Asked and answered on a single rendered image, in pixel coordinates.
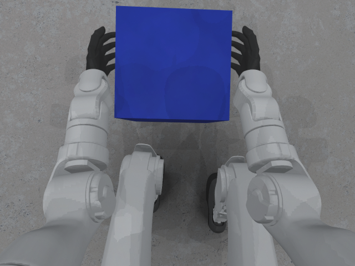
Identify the robot right forearm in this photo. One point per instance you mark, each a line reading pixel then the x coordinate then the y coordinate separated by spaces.
pixel 263 129

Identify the carton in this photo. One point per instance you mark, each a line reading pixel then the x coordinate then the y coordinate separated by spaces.
pixel 172 64

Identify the right robot upper arm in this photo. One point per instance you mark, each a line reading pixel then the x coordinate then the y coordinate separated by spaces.
pixel 288 205

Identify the robot left foot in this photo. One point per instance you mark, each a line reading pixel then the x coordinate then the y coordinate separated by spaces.
pixel 157 202

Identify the left robot upper arm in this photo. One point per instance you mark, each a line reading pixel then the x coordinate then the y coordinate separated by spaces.
pixel 75 205

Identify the robot right hand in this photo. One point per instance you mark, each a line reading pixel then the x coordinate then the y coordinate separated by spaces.
pixel 250 58

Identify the robot right thigh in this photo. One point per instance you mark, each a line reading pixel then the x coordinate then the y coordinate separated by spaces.
pixel 249 243

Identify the robot left hand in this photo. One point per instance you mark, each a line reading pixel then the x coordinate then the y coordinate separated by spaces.
pixel 96 58

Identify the robot left forearm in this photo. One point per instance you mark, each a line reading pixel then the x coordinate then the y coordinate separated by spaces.
pixel 85 146

